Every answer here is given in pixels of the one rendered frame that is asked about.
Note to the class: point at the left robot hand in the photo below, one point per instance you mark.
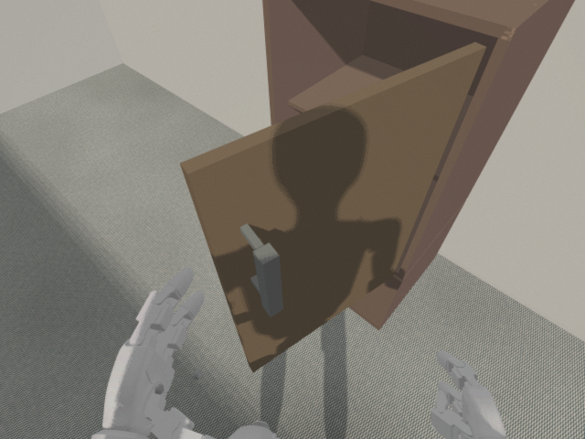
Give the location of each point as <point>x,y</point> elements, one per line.
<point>145,361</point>

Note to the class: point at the robot left shin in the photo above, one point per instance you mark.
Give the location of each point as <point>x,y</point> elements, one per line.
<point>263,424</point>

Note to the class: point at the handle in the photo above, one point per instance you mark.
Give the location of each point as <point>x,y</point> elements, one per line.
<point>267,281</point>

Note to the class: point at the right robot hand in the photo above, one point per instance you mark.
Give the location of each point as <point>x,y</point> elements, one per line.
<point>474,414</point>

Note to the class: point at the cupboard door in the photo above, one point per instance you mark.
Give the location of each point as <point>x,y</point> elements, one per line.
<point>335,190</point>

